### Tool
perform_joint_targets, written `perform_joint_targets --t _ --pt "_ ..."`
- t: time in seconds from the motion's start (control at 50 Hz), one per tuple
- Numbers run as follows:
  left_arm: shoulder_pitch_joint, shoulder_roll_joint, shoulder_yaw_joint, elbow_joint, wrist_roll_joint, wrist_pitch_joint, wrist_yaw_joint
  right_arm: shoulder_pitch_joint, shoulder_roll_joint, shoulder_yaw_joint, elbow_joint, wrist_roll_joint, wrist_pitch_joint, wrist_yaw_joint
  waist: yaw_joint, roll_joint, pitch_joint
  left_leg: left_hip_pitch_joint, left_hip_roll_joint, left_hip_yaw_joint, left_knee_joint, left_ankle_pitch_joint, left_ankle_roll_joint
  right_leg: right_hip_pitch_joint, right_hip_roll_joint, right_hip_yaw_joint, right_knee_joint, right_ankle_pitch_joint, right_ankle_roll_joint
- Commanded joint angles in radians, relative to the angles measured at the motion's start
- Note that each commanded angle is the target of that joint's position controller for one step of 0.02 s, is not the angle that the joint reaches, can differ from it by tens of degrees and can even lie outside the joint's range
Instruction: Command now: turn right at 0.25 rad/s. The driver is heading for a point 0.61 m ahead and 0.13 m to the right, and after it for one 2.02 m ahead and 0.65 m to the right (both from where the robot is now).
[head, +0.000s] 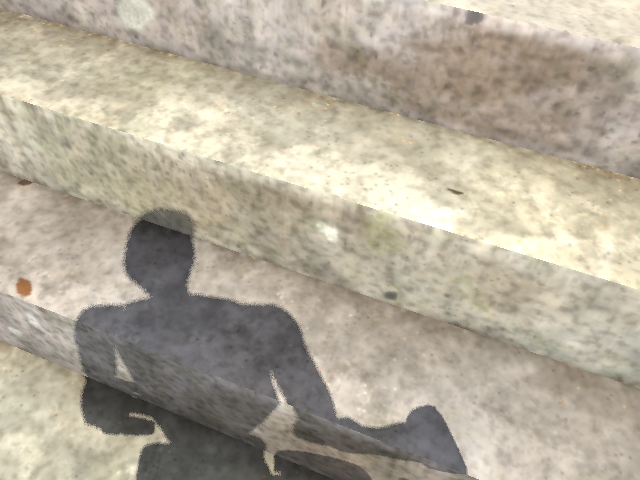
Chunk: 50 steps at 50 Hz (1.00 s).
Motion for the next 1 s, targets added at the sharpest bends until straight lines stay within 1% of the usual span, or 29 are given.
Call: perform_joint_targets --t 0.02,0.04,0.1,0.14,0.16,0.18,0.2,0.26,0.3,0.38,0.52,0.56,0.58,0.6,0.62,0.64,0.66,0.68,0.7,0.76,0.82,0.86,0.88,0.9,0.92,0.94,0.96,0.98,1.0 --pt "-0.001 0.05 0.006 -0.044 -0.02 -0.006 0.001 -0.041 -0.086 -0.016 -0.089 -0.001 -0.019 -0.006 -0.024 0.239 -0.068 0.071 0.245 -0.1 -0.225 0.251 0.136 0.176 -0.008 -0.053 -0.456 -0.188 -0.052" --pt "0.008 0.069 0.019 -0.049 -0.011 -0.009 0.009 -0.011 -0.12 -0.034 -0.089 -0.002 -0.009 -0.009 -0.038 0.298 -0.08 0.124 0.267 -0.126 -0.174 0.356 0.153 0.178 -0.005 -0.076 -0.5 -0.247 -0.069" --pt "0.01 0.08 0.026 -0.04 -0.003 -0.049 0.013 0.025 -0.161 -0.067 -0.087 0.014 0.016 0.007 -0.053 0.136 -0.096 0.171 0.251 -0.067 0.062 0.409 0.071 0.195 0.015 -0.056 -0.745 0.024 -0.09" --pt "0.091 0.168 0.057 -0.03 0.002 -0.063 0.018 -0.039 -0.092 -0.059 -0.138 0.008 0.02 0.038 -0.024 -0.148 -0.136 -0.216 0.118 0.002 0.366 -0.122 -0.048 0.419 -0.161 0.369 -0.812 0.4 -0.219" --pt "0.147 0.243 0.086 -0.044 0.009 -0.06 0.019 -0.113 -0.063 -0.045 -0.178 0.027 0.017 0.055 0.058 -0.286 -0.15 -0.404 -0.006 -0.051 0.564 -0.278 -0.077 0.478 -0.269 0.717 -1.001 0.104 -0.378" --pt "0.147 0.278 0.107 -0.043 0.028 -0.053 0.01 -0.167 -0.046 -0.036 -0.173 0.013 0.002 0.06 0.083 -0.208 -0.1 -0.499 -0.01 -0.144 0.781 -0.218 -0.078 0.409 -0.255 0.81 -1.149 -0.477 -0.435" --pt "0.072 0.272 0.105 -0.052 0.028 -0.05 0.002 -0.199 -0.064 -0.039 -0.175 0.001 -0.013 0.063 0.053 -0.169 -0.003 -0.574 -0.002 -0.163 0.902 -0.16 -0.084 0.318 -0.233 0.791 -1.191 -0.673 -0.427" --pt "0.041 0.194 0.077 0.007 -0.001 -0.07 0.0 -0.198 -0.057 -0.015 -0.143 -0.016 -0.033 0.087 0.011 -0.047 0.024 -0.621 -0.003 -0.098 1.011 -0.069 -0.063 0.263 -0.109 0.536 -1.067 -0.48 -0.381" --pt "0.163 0.154 0.068 0.082 0.005 -0.09 0.006 -0.28 0.031 0.03 -0.181 -0.031 -0.039 0.092 0.041 -0.05 0.004 -0.728 0.002 -0.111 1.107 -0.084 -0.031 0.333 -0.076 0.519 -1.022 -0.402 -0.398" --pt "0.149 0.198 0.084 0.079 -0.007 -0.136 0.017 -0.253 -0.029 0.031 -0.175 -0.02 -0.052 0.094 0.017 -0.025 -0.051 -0.697 0.044 -0.129 1.02 -0.093 -0.023 0.358 -0.102 0.533 -1.057 -0.314 -0.382" --pt "0.303 0.255 0.118 0.143 0.012 -0.198 0.029 -0.51 -0.018 0.045 -0.338 -0.008 -0.073 0.043 0.135 -0.095 -0.013 -1.264 0.123 -0.322 1.427 -0.568 -0.007 0.74 -0.288 0.604 -1.066 -0.113 -0.361" --pt "0.349 0.208 0.125 0.169 0.027 -0.185 0.043 -0.653 -0.016 0.079 -0.43 -0.027 -0.088 0.043 0.155 -0.095 -0.025 -1.258 0.163 -0.348 1.12 -0.781 0.018 0.852 -0.259 0.471 -0.968 0.384 -0.265" --pt "0.305 0.18 0.127 0.137 -0.011 -0.161 0.047 -0.627 0.008 0.115 -0.467 -0.021 -0.082 0.057 0.125 -0.005 -0.114 -0.837 0.146 -0.305 0.687 -0.798 0.07 0.634 -0.19 0.375 -1.033 0.44 -0.21" --pt "0.098 0.221 0.128 0.08 -0.023 -0.155 0.037 -0.347 -0.011 0.098 -0.396 0.018 -0.069 0.069 -0.036 0.02 -0.265 -0.185 0.057 -0.182 0.411 -0.505 0.085 0.305 -0.134 0.347 -1.038 0.577 -0.206" --pt "0.022 0.241 0.13 0.046 -0.035 -0.15 0.004 -0.072 -0.14 0.029 -0.303 0.019 -0.089 0.06 -0.178 0.189 -0.453 0.352 0.141 -0.35 0.292 -0.314 0.107 0.128 -0.043 0.22 -0.64 0.827 -0.095" --pt "-0.132 0.306 0.13 -0.013 -0.011 -0.162 -0.013 0.171 -0.191 -0.02 -0.191 0.045 -0.06 0.045 -0.332 0.334 -0.575 0.56 0.15 -0.391 0.165 -0.293 0.09 -0.066 0.014 0.166 -0.394 0.783 -0.061" --pt "-0.197 0.181 0.1 -0.063 0.011 -0.174 -0.037 0.126 -0.263 -0.049 -0.076 0.043 -0.057 0.046 -0.255 0.712 -0.552 0.726 0.291 -0.656 0.093 -0.099 0.093 -0.449 0.25 0.102 0.018 0.071 -0.003" --pt "-0.188 0.093 0.064 -0.04 0.061 -0.178 -0.04 0.121 -0.206 -0.036 -0.043 0.037 -0.051 0.04 -0.198 0.665 -0.546 0.614 0.259 -0.579 0.194 0.239 0.03 -0.52 0.314 0.126 0.574 0.002 0.009" --pt "-0.208 0.048 0.046 -0.054 0.072 -0.18 -0.039 0.093 -0.16 -0.018 -0.012 0.025 -0.049 0.031 -0.13 0.559 -0.466 0.514 0.228 -0.459 0.269 0.224 -0.017 -0.62 0.315 0.128 0.755 0.046 -0.02" --pt "-0.125 0.058 0.022 -0.025 0.081 -0.165 -0.063 -0.057 -0.037 -0.01 0.063 -0.005 -0.103 0.034 0.076 0.24 -0.083 0.113 0.151 -0.323 0.105 -0.04 -0.031 -0.614 0.207 0.091 0.748 -0.005 -0.1" --pt "-0.051 0.133 0.019 -0.028 0.041 -0.102 -0.032 -0.154 -0.061 -0.041 0.091 -0.036 -0.161 0.06 0.179 0.018 0.026 -0.074 0.066 -0.179 -0.176 0.108 -0.037 -0.33 0.21 0.007 0.396 -0.153 -0.105" --pt "0.246 0.262 0.049 0.018 0.017 -0.082 -0.026 -0.388 -0.187 -0.072 0.022 -0.015 -0.196 0.041 0.377 -0.062 -0.073 -0.221 0.07 -0.093 -0.171 0.618 0.034 0.171 0.202 -0.174 -0.128 -0.227 -0.094" --pt "0.453 0.287 0.082 0.1 -0.015 -0.077 -0.011 -0.428 -0.181 -0.066 0.012 0.03 -0.198 0.019 0.443 -0.119 -0.2 -0.277 0.034 -0.05 0.126 0.964 0.094 0.514 0.192 -0.234 -0.352 -0.031 -0.117" --pt "0.72 0.243 0.089 0.171 -0.028 -0.084 0.004 -0.53 -0.135 -0.052 -0.014 0.013 -0.201 0.029 0.551 -0.06 -0.32 -0.317 0.021 -0.059 0.66 0.941 0.084 0.715 0.035 -0.115 -0.542 0.179 -0.239" --pt "0.771 0.133 0.063 0.261 -0.072 -0.098 -0.011 -0.578 0.015 -0.007 -0.015 0.004 -0.178 0.046 0.571 -0.182 -0.283 -0.507 -0.171 0.052 1.295 -0.134 0.089 0.833 -0.064 -0.017 -0.945 0.483 -0.357" --pt "0.603 0.076 0.044 0.286 0.027 -0.126 -0.037 -0.532 0.205 0.046 -0.094 -0.034 -0.171 0.078 0.32 -0.179 -0.111 -0.764 -0.273 -0.185 1.804 -0.105 0.116 0.662 0.036 0.1 -0.645 0.306 -0.271" --pt "0.563 0.03 0.015 0.31 0.045 -0.144 -0.06 -0.517 0.292 0.08 -0.144 -0.023 -0.17 0.079 0.229 -0.106 -0.053 -0.929 -0.287 -0.335 2.049 -0.101 0.168 0.622 -0.004 0.168 -0.662 0.465 -0.213" --pt "0.381 -0.016 -0.015 0.272 0.048 -0.16 -0.079 -0.218 0.279 0.087 -0.145 -0.014 -0.161 0.083 -0.039 0.053 -0.031 -0.996 -0.228 -0.401 1.935 0.031 0.172 0.594 -0.083 0.272 -0.694 0.68 -0.117" --pt "0.268 0.031 0.0 0.203 0.028 -0.156 -0.062 -0.066 0.158 0.071 -0.09 -0.018 -0.128 0.097 -0.11 0.147 -0.087 -1.023 -0.178 -0.334 1.882 0.092 0.118 0.559 -0.167 0.409 -0.875 0.261 -0.069"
